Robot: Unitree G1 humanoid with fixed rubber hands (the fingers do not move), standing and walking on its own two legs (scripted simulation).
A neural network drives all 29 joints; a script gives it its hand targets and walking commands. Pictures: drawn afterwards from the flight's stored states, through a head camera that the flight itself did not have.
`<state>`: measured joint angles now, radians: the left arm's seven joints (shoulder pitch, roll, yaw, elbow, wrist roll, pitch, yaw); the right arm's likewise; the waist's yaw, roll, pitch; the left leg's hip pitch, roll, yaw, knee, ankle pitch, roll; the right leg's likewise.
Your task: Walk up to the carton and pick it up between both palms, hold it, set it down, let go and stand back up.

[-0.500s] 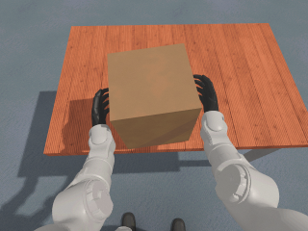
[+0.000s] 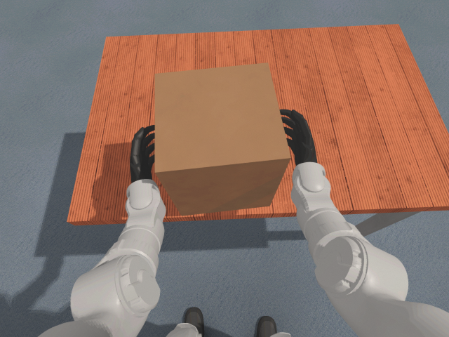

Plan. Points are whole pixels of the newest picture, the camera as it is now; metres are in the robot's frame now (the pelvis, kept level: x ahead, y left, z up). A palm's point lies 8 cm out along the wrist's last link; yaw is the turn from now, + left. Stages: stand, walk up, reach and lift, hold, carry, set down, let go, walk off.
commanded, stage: set down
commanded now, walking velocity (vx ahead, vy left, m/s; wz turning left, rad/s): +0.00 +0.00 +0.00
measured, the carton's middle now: (219, 148) +0.47 +0.06 -0.06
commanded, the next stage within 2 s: none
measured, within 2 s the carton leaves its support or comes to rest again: neither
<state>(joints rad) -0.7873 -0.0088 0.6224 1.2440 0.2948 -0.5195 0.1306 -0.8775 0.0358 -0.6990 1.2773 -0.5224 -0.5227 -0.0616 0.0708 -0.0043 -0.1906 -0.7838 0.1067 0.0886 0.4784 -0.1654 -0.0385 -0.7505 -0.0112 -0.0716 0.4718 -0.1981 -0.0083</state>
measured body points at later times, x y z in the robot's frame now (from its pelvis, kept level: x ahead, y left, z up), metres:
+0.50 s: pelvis +0.00 +0.01 -0.01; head +0.13 +0.01 +0.42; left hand +0.40 +0.20 -0.03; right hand +0.45 -0.10 -0.01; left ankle +0.00 +0.15 -0.73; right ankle -0.01 -0.11 -0.73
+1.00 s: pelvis +0.00 +0.00 -0.01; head +0.13 +0.01 +0.42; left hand +0.41 +0.20 -0.03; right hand +0.45 -0.10 -0.01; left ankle +0.00 +0.15 -0.73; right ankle -0.02 -0.11 -0.73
